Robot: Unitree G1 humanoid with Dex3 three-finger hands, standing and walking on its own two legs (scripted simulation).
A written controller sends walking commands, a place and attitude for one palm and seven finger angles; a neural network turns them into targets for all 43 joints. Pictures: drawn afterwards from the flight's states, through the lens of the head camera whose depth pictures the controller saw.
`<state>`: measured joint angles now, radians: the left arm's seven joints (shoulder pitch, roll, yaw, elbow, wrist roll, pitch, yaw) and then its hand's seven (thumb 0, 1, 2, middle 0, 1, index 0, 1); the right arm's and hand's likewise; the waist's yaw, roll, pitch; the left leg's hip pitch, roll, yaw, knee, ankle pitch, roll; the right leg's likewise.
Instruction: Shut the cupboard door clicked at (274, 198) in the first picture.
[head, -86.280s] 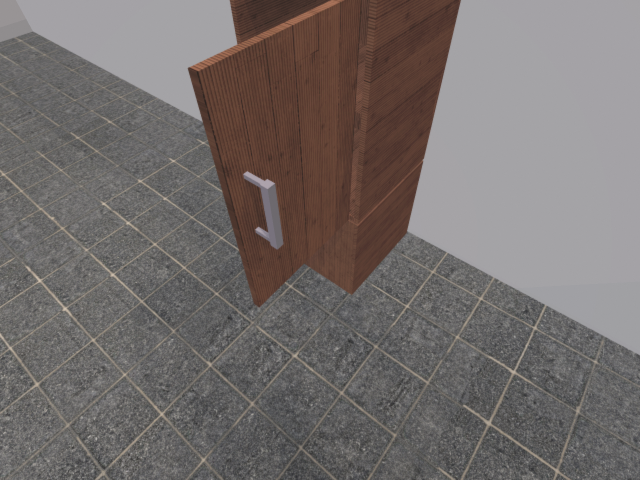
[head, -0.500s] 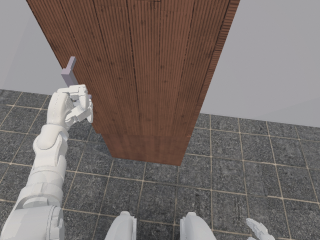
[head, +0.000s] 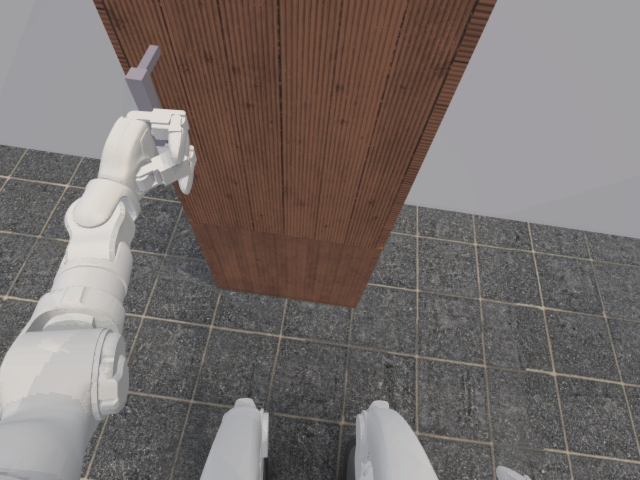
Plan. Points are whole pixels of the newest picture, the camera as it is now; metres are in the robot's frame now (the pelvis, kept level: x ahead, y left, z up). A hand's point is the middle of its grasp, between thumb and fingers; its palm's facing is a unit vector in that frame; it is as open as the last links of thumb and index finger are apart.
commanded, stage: push the door shut along its arc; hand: left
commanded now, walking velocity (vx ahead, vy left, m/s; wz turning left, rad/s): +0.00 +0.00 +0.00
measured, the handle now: (163, 116) +0.55 +0.20 +0.08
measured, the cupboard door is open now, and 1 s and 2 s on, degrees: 0 0 0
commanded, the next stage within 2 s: pull the fist back off the door in 0.02 s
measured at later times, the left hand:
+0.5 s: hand (210, 158) +0.48 +0.13 +0.08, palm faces -0.02 -1.00 -0.06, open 3.2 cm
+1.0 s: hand (192, 203) +0.42 +0.15 +0.08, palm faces -0.03 -1.00 -0.01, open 3.1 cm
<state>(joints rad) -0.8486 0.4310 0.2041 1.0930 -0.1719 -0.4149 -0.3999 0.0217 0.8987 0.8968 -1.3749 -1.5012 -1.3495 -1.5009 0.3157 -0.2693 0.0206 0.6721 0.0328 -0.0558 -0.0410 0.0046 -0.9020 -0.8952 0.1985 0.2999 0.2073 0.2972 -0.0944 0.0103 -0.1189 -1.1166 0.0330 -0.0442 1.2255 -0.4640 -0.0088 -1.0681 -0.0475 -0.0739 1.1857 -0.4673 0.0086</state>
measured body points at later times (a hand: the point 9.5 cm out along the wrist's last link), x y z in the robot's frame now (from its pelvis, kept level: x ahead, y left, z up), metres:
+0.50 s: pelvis -0.02 +0.00 +0.00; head +0.08 +0.01 +0.43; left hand +0.47 +0.19 +0.09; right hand +0.02 -0.27 -0.12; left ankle +0.06 +0.12 -0.63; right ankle +0.05 -0.13 -0.63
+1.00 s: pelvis +0.05 -0.01 +0.03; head +0.13 -0.01 +0.48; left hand +0.41 +0.20 +0.08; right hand +0.16 -0.28 -0.07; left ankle +0.06 +0.12 -0.63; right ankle +0.05 -0.13 -0.63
